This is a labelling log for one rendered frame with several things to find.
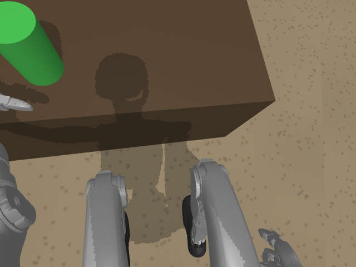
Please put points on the left robot arm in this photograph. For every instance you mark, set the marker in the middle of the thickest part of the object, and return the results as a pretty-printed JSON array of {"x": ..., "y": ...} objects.
[{"x": 16, "y": 215}]

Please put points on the left robot hand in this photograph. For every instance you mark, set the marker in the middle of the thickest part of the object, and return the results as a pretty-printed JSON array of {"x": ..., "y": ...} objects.
[{"x": 7, "y": 102}]

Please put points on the right robot foot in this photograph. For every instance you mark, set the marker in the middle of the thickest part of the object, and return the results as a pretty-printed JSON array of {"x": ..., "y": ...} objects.
[{"x": 194, "y": 249}]

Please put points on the can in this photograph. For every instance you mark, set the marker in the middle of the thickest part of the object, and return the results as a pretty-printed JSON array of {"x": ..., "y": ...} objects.
[{"x": 25, "y": 45}]

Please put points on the right robot hand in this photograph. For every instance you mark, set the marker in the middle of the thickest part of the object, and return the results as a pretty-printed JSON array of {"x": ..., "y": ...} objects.
[{"x": 283, "y": 254}]

